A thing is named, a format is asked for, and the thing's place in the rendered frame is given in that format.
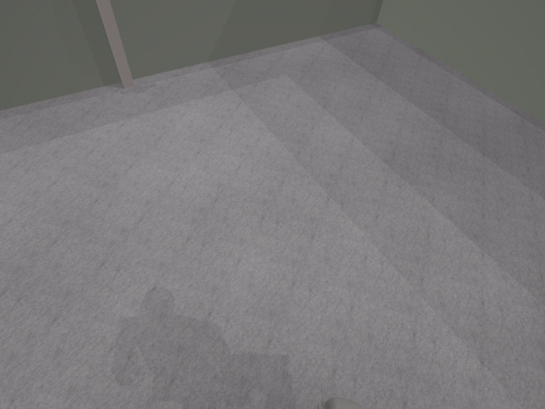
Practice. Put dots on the panel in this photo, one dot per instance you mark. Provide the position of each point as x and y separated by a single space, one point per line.
115 41

